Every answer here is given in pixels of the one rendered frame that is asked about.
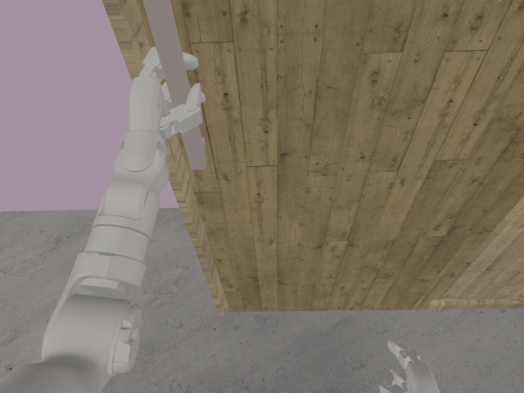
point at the left robot forearm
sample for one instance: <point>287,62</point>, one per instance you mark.
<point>113,258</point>

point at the wardrobe door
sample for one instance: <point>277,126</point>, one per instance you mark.
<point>496,269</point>
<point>358,152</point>

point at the handle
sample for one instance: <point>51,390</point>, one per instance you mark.
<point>161,19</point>

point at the left robot upper arm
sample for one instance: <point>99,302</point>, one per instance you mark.
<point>91,340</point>

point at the left robot hand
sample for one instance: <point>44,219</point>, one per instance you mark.
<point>149,101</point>

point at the right robot hand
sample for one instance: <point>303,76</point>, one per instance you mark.
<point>418,378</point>

